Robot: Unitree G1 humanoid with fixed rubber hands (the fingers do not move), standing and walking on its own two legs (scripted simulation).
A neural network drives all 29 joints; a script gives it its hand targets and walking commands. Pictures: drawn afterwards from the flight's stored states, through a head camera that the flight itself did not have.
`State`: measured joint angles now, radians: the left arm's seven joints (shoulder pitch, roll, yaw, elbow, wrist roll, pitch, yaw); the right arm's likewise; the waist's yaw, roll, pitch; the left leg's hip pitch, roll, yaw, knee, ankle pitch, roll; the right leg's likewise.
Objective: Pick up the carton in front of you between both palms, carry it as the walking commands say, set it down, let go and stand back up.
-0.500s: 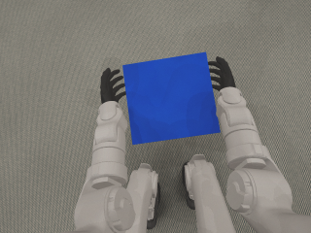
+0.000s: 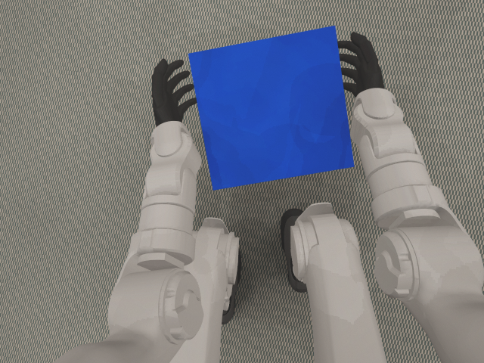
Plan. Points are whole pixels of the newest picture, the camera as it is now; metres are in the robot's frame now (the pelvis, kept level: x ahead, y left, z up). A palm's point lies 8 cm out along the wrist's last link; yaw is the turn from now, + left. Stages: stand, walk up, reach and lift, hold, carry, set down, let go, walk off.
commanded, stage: set down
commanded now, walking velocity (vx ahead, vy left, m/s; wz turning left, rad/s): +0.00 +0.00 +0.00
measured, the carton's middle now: (267, 119) +0.47 -0.07 -0.25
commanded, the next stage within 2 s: none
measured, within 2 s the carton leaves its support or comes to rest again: rests again in 0.30 s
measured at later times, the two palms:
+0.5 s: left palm (185, 112) +0.50 +0.07 -0.21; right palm (354, 81) +0.50 -0.23 -0.22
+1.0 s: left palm (182, 111) +0.51 +0.08 -0.21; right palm (356, 81) +0.51 -0.23 -0.23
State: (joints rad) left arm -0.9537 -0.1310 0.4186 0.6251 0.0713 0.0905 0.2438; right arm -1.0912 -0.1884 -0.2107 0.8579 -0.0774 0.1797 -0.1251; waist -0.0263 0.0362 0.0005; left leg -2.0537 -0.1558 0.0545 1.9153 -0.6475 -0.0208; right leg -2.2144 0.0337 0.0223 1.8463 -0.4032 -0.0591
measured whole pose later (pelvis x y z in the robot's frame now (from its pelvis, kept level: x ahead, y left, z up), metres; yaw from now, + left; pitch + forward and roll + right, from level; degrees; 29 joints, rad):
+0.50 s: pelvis -0.01 +0.01 -0.07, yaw +0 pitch +38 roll +5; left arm -1.20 -0.02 0.41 0.87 0.00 0.10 0.23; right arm -1.41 -0.35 -0.06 1.19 0.05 0.15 -0.09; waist -0.04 0.09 0.18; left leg -2.18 -0.18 0.08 2.19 -0.69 -0.01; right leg -2.34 0.00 0.01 2.10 -0.43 -0.06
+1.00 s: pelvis -0.02 +0.01 -0.09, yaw +1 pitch +36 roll +4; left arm -1.29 -0.03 0.51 0.90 0.14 0.13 0.12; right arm -1.45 -0.39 -0.23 1.24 -0.06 0.14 0.04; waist -0.04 0.09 0.22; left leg -2.22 -0.21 0.07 2.22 -0.65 -0.02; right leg -2.36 -0.03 0.00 2.13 -0.40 -0.07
